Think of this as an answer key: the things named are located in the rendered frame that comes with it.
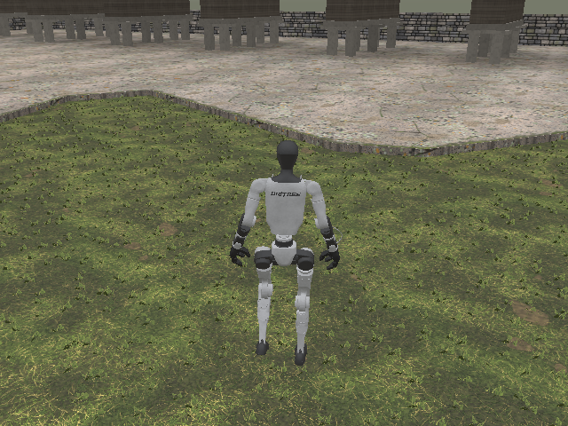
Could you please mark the right robot forearm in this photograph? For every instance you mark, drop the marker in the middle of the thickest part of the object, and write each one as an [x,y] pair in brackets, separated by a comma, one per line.
[329,237]

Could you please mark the right robot thigh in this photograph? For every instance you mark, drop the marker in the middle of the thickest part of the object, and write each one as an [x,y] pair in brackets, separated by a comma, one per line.
[304,266]

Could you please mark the humanoid robot head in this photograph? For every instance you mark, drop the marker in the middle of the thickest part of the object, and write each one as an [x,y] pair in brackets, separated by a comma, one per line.
[287,152]

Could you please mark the robot left upper arm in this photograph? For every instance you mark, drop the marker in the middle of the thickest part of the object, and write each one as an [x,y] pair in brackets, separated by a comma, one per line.
[257,187]

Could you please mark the right robot hand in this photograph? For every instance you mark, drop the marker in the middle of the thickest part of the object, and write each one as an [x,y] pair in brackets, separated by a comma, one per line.
[330,255]

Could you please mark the robot right upper arm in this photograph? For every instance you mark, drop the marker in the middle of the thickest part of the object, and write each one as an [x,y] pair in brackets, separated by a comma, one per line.
[318,203]

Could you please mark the left robot hand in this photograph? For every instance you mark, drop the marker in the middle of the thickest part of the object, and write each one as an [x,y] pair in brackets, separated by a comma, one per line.
[238,252]

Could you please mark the left robot forearm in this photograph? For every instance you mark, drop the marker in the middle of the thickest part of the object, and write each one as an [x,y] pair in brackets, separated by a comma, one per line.
[241,234]

